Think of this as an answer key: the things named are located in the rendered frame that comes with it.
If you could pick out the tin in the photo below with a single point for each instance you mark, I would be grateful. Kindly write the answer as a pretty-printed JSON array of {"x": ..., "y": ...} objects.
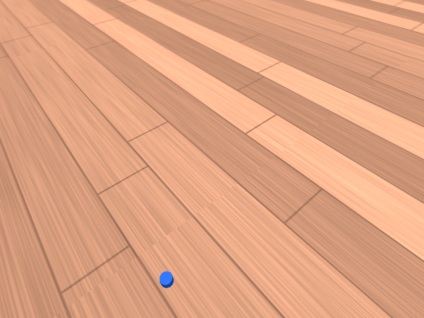
[{"x": 166, "y": 279}]

